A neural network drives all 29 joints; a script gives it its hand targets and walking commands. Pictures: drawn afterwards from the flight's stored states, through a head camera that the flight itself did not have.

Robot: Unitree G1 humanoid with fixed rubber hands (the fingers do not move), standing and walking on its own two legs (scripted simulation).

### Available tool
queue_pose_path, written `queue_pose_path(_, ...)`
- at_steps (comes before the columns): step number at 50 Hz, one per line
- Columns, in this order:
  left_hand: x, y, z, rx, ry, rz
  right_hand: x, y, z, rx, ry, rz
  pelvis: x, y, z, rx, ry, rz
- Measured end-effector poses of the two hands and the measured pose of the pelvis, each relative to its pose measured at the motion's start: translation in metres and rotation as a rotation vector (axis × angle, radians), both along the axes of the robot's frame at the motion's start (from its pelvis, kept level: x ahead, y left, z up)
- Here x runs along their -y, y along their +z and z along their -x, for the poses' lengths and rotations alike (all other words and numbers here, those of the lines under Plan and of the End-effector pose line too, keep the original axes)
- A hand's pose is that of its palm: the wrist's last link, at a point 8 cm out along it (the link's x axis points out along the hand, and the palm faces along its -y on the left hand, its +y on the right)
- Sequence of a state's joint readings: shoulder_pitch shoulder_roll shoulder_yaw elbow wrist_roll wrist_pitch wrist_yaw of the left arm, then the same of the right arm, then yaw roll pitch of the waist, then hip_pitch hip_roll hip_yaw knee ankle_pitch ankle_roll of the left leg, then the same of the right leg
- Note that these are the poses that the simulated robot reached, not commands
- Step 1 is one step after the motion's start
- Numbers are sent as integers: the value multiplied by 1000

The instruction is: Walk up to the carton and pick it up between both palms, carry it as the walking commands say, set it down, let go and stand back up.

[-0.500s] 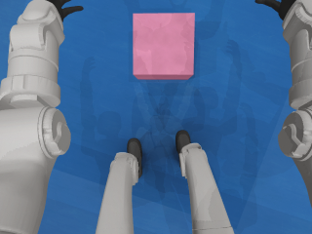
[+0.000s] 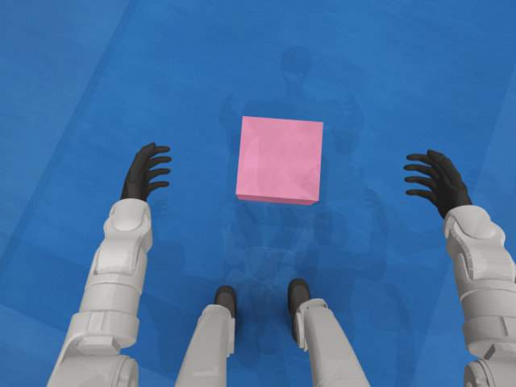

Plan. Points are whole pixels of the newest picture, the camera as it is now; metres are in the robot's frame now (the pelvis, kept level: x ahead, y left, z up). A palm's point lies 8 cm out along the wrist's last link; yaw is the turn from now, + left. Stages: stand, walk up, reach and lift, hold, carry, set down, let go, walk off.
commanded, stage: let go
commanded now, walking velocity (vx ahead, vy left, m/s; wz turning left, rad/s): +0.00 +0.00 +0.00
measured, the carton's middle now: (278, 163) +0.54 -0.06 -0.64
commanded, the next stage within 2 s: stand in 0.96 s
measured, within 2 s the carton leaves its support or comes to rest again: neither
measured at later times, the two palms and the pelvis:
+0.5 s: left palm (52, 336) +0.22 +0.25 -0.02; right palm (460, 344) +0.19 -0.22 -0.02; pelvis +0.01 +0.02 +0.05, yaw -1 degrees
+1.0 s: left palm (94, 377) +0.17 +0.20 -0.02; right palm (495, 353) +0.18 -0.25 -0.02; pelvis +0.01 -0.02 +0.05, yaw +0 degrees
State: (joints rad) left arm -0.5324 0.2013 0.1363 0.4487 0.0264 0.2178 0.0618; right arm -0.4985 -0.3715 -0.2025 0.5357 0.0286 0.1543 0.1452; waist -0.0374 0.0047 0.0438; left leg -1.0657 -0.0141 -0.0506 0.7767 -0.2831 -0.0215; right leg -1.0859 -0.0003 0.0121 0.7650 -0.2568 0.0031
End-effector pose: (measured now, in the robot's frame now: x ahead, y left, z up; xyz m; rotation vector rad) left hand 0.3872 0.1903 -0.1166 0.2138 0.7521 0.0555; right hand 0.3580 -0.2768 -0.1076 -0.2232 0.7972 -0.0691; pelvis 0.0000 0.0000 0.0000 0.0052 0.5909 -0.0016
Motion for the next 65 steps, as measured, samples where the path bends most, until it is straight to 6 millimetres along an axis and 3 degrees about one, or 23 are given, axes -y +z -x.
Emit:
queue_pose_path(4,-17,34,15,20,33,7,-11,33,19,47,-53,-51,-3,12,-11,53,-12,-6)
queue_pose_path(7,-18,56,20,65,-3,24,-21,56,24,113,-46,-51,-7,14,-16,105,-17,4)
queue_pose_path(9,-16,67,31,75,-24,38,-28,62,40,106,-54,-63,-10,19,-20,144,-19,6)
queue_pose_path(13,-19,66,77,-1,-11,65,-46,55,92,4,-80,-90,-15,31,-25,228,-24,9)
queue_pose_path(17,-34,66,125,-44,6,47,-56,67,131,8,-87,-70,-19,39,-23,321,-30,11)
queue_pose_path(24,-56,97,164,22,13,17,-60,85,165,29,-41,-50,-24,48,-14,468,-17,15)
queue_pose_path(32,-47,102,219,-51,-17,28,-64,93,196,57,-25,-81,-19,51,-10,655,-21,16)
queue_pose_path(40,-41,114,212,14,20,15,-44,95,193,30,14,-56,2,48,-5,766,-8,11)
queue_pose_path(50,-10,94,219,-74,18,67,-23,85,181,-59,-8,-6,21,48,-14,725,7,4)
queue_pose_path(54,-42,84,221,-129,47,-62,-1,74,184,-75,-30,53,21,45,-27,643,18,5)
queue_pose_path(59,-88,89,211,-163,97,-177,27,66,190,-145,-61,127,16,44,-50,593,22,9)
queue_pose_path(65,-105,90,186,-156,119,-188,23,67,167,-153,-62,142,9,46,-69,571,18,5)
